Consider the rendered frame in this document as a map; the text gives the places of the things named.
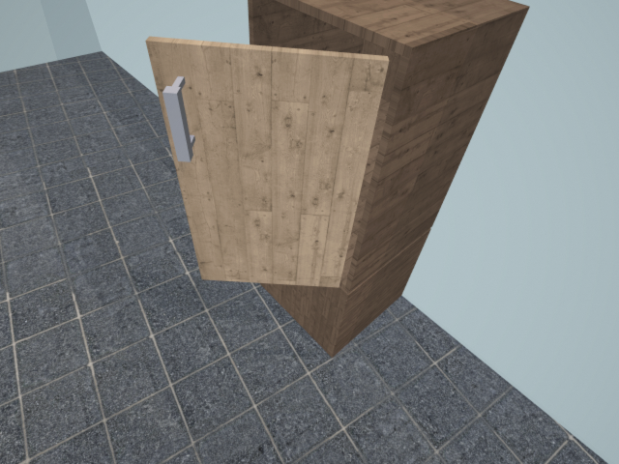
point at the handle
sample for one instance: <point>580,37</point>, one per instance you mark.
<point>177,118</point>

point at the cupboard door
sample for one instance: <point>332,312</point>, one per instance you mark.
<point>282,137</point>

